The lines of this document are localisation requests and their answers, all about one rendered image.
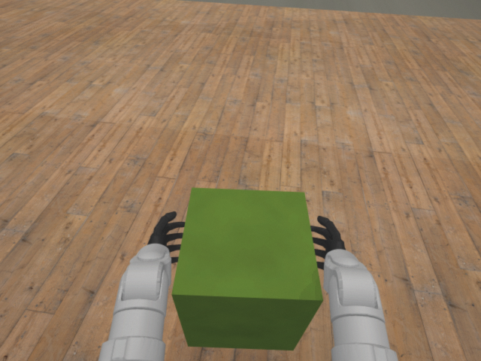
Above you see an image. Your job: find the left robot hand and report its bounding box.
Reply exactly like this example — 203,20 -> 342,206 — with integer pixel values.
147,211 -> 185,263

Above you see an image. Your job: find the carton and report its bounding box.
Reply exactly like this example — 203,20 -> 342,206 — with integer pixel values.
171,187 -> 323,350

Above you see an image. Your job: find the robot right forearm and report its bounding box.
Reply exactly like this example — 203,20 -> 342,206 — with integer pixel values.
323,249 -> 398,361

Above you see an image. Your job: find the robot left forearm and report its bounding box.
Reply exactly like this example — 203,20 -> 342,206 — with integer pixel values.
98,244 -> 171,361

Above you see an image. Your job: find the right robot hand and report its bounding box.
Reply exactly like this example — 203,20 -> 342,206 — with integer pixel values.
310,216 -> 346,270

